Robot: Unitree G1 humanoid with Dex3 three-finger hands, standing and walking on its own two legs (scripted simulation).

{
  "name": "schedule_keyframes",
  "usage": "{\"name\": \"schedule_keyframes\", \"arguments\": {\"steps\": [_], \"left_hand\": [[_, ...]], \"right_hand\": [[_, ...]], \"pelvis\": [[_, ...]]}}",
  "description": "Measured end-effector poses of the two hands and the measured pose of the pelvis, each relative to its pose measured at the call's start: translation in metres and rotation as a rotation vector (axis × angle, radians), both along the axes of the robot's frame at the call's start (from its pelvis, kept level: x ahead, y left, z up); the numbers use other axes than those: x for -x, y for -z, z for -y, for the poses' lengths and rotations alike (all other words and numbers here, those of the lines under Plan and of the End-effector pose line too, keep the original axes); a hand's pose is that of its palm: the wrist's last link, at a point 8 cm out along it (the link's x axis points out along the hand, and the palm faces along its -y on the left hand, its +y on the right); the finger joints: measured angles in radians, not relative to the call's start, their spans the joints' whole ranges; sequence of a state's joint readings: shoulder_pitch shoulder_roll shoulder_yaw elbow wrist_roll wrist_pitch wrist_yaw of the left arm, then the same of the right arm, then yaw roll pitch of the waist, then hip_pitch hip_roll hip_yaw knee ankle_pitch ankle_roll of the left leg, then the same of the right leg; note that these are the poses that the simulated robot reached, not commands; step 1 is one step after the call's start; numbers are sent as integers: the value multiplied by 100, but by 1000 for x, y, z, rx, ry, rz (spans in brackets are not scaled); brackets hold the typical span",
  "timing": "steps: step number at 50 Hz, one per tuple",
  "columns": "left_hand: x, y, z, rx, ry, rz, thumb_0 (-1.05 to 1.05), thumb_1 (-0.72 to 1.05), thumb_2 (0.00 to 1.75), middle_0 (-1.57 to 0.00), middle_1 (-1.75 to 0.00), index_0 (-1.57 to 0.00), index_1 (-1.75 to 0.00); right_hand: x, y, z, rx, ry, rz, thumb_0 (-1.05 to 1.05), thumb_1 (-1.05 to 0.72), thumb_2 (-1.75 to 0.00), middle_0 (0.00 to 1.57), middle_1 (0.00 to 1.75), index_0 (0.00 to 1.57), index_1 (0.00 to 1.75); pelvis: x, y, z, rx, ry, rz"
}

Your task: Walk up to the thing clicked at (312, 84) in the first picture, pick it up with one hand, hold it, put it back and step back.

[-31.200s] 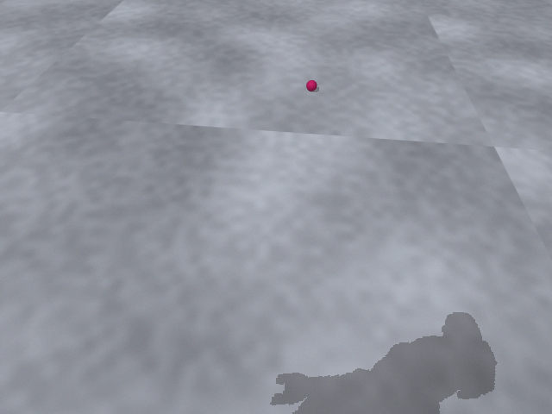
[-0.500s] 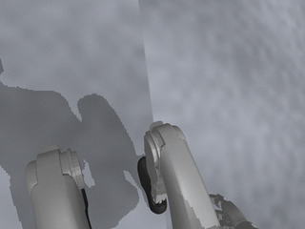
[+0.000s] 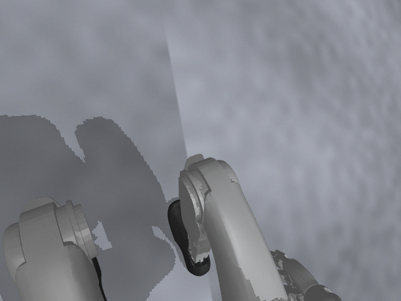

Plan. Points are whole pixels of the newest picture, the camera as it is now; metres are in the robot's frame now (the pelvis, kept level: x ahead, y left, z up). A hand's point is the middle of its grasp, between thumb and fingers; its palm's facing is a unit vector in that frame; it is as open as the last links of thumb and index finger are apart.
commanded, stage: rest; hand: left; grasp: from above
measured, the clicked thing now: out of the picture +0.47 +0.35 -0.23
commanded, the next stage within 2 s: open in 1.26 s
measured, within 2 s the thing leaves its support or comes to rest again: rests again in 1.32 s
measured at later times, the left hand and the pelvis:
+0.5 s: hand out of the picture +0.45 +0.34 -0.23, palm faces -0.44 -0.12 -0.89, open 8.5 cm; pelvis +0.00 +0.00 +0.00, yaw -2 degrees
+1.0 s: hand out of the picture +0.45 +0.33 -0.25, palm faces -0.45 -0.13 -0.88, open 8.5 cm; pelvis +0.00 +0.01 +0.00, yaw -3 degrees
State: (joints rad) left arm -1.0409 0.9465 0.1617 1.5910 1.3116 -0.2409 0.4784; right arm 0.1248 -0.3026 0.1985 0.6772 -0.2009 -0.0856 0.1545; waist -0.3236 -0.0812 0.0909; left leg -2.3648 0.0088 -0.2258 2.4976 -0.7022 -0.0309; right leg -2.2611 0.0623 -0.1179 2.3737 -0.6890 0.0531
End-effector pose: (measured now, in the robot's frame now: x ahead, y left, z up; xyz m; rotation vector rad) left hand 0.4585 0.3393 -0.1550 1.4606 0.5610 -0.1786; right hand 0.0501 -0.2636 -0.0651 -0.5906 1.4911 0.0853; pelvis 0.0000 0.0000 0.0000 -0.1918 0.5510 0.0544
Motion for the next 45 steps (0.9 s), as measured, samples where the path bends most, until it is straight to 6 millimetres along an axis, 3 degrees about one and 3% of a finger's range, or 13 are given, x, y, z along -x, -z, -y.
{"name": "schedule_keyframes", "arguments": {"steps": [10, 32, 45], "left_hand": [[1, 11, -1, -9, -6, -1, -3, 8, 52, -60, -71, -81, -70], [0, 25, 1, -6, -7, 0, -3, 8, 51, -61, -69, -82, -69], [0, 33, 2, 7, -18, -1, -3, 8, 52, -61, -68, -82, -70]], "right_hand": [[0, -6, 3, 17, -40, 3, 0, -91, -89, 20, 30, 21, 30], [-5, -10, -14, -17, -95, 28, 0, -91, -89, 20, 30, 21, 30], [5, -16, -15, -19, -108, 7, 0, -92, -90, 20, 30, 21, 30]], "pelvis": [[1, 3, -1, 10, 10, 20], [3, 4, -6, 36, 19, 41], [5, 5, -7, 45, 24, 56]]}}
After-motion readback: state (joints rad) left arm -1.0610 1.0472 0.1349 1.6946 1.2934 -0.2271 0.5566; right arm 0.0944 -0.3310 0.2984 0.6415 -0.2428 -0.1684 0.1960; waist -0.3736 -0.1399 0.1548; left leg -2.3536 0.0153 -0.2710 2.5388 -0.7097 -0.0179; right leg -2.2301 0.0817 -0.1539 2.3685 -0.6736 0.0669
